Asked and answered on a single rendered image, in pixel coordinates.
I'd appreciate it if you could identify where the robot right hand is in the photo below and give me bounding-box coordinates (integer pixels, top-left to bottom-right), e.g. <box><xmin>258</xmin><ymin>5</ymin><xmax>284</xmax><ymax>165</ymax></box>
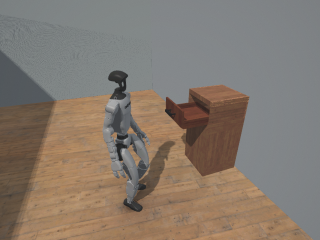
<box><xmin>111</xmin><ymin>159</ymin><xmax>126</xmax><ymax>179</ymax></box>

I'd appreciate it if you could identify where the handle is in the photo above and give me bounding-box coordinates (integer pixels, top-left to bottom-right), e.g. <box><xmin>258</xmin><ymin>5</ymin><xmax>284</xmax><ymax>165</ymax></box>
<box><xmin>165</xmin><ymin>109</ymin><xmax>175</xmax><ymax>116</ymax></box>

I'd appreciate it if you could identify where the drawer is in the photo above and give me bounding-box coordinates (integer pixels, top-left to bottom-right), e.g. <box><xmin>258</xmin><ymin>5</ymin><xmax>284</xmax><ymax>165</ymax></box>
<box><xmin>166</xmin><ymin>97</ymin><xmax>210</xmax><ymax>129</ymax></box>

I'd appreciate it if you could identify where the robot left hand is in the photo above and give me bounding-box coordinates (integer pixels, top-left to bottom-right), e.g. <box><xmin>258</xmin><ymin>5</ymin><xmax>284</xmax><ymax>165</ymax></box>
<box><xmin>137</xmin><ymin>131</ymin><xmax>151</xmax><ymax>146</ymax></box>

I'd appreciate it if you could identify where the cabinet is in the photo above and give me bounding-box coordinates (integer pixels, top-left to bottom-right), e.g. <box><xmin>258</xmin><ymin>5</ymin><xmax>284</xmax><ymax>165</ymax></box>
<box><xmin>185</xmin><ymin>84</ymin><xmax>250</xmax><ymax>177</ymax></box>

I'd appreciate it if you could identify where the robot right forearm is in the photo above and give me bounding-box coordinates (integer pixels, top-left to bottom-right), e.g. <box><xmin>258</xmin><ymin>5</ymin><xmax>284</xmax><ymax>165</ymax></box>
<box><xmin>103</xmin><ymin>129</ymin><xmax>119</xmax><ymax>162</ymax></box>

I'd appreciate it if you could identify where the robot left forearm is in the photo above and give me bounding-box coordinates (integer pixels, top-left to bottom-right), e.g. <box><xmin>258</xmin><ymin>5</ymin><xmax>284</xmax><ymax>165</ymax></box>
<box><xmin>130</xmin><ymin>114</ymin><xmax>141</xmax><ymax>134</ymax></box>

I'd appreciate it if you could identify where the humanoid robot head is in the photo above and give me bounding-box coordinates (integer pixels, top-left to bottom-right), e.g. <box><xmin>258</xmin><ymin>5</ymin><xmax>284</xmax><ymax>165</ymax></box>
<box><xmin>108</xmin><ymin>70</ymin><xmax>128</xmax><ymax>100</ymax></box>

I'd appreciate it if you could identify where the right robot thigh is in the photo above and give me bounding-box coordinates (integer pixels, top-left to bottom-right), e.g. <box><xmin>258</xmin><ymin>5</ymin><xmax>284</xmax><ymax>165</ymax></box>
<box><xmin>117</xmin><ymin>144</ymin><xmax>139</xmax><ymax>187</ymax></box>

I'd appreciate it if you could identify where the right robot upper arm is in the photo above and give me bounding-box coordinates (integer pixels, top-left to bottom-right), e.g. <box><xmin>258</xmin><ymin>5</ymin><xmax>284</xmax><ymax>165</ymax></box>
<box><xmin>102</xmin><ymin>100</ymin><xmax>119</xmax><ymax>135</ymax></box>

